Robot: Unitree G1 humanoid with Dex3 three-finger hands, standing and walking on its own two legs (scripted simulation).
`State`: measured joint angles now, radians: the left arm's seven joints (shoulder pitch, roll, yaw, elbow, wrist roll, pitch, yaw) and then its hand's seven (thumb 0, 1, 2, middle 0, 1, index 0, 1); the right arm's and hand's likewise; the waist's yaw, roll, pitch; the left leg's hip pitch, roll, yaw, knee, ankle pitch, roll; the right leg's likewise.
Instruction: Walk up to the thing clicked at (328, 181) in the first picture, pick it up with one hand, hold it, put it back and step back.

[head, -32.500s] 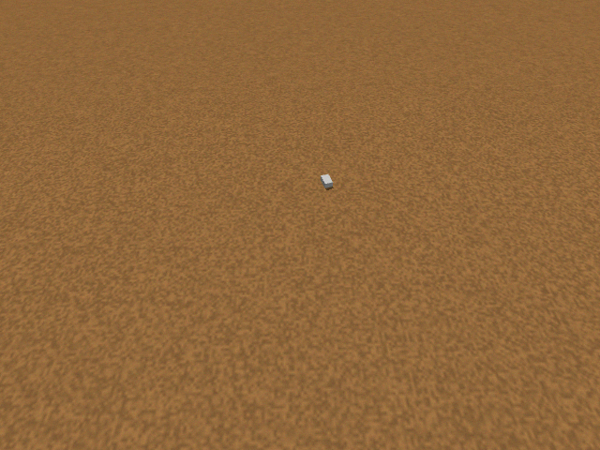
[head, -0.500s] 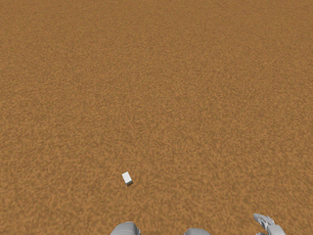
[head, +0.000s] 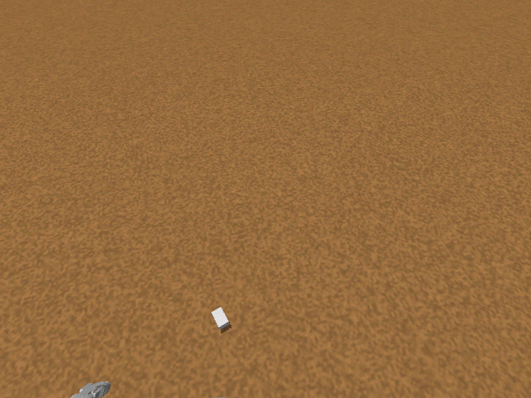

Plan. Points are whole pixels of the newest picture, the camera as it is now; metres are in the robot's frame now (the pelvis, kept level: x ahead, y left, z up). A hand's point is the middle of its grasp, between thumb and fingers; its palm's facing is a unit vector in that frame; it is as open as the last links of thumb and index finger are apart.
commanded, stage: walk up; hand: left
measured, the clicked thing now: (220, 318) +0.48 +0.21 -0.75
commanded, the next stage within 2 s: stand in 0.78 s
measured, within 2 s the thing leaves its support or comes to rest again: neither
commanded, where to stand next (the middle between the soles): +0.09 -0.03 m, yaw +1 degrees
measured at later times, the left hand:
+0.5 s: hand out of the picture +0.08 +0.25 -0.14, palm faces -0.01 -0.93 -0.37, open 7.4 cm
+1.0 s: hand out of the picture +0.09 +0.24 -0.14, palm faces -0.02 -0.94 -0.33, open 7.4 cm
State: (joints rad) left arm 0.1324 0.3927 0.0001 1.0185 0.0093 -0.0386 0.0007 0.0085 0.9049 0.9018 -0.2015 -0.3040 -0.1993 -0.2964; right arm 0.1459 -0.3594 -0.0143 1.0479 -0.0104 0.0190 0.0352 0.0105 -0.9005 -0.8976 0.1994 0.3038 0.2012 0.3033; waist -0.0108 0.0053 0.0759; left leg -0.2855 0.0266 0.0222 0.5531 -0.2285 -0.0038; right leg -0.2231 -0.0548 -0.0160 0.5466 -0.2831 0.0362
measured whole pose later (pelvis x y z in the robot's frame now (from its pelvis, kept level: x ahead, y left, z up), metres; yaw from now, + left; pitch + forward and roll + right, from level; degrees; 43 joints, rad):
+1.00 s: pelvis +0.01 -0.01 +0.02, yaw +1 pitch -2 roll +0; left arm 0.10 0.35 0.00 1.14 0.01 -0.02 -0.01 0.01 0.91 0.90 -0.20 -0.30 -0.20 -0.30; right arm 0.09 -0.34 -0.01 1.14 -0.01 0.00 0.01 0.01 -0.90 -0.90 0.20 0.30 0.20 0.30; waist -0.01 -0.01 0.05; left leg -0.16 0.03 0.00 0.33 -0.13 -0.03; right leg -0.09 -0.05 -0.05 0.33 -0.20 0.03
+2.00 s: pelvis +0.03 -0.02 +0.02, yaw +1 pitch -2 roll +0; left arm 0.11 0.35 0.00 1.12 0.01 -0.01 -0.01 0.01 0.90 0.90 -0.20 -0.30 -0.20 -0.30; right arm 0.09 -0.35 0.00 1.14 -0.01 0.00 0.00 0.01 -0.90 -0.90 0.20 0.30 0.20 0.30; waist -0.01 0.00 0.05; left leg -0.14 0.05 0.00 0.33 -0.16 -0.04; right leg -0.07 -0.02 -0.04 0.33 -0.22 0.01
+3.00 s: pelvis +0.04 -0.02 +0.02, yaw +0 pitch -2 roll +0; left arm 0.12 0.35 0.00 1.11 0.01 -0.01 -0.01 0.01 0.90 0.90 -0.20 -0.30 -0.20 -0.30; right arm 0.11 -0.35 0.00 1.13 -0.01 0.00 0.00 0.01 -0.90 -0.90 0.20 0.30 0.20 0.30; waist -0.01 0.00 0.05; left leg -0.13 0.05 0.01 0.32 -0.16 -0.04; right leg -0.07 -0.03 -0.03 0.32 -0.22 0.02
